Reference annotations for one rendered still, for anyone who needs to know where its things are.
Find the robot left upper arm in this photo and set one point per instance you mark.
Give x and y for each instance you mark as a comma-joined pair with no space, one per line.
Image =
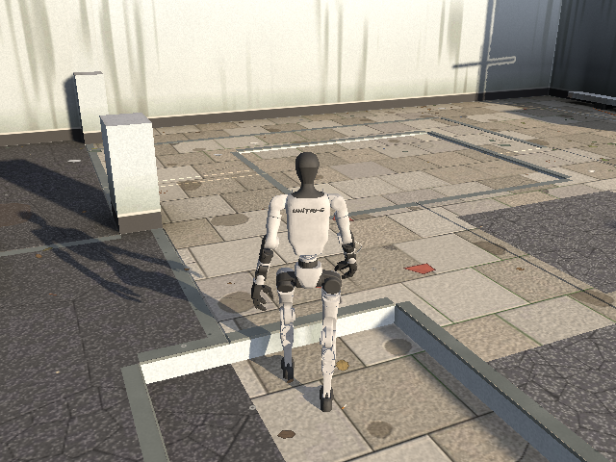
277,204

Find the robot right shin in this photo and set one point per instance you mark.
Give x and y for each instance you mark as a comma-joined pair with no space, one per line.
328,356

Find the robot right hand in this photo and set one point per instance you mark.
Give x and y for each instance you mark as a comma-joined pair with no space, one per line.
343,265

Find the robot right upper arm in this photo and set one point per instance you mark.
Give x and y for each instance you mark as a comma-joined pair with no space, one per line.
338,204

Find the robot right forearm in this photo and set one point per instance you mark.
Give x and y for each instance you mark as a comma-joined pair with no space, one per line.
349,251

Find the left robot foot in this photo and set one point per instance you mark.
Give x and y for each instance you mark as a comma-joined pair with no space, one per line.
288,372

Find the robot left forearm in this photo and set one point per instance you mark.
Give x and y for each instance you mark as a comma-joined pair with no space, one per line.
263,264

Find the robot left hand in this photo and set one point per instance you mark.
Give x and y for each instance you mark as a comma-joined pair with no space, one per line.
255,295

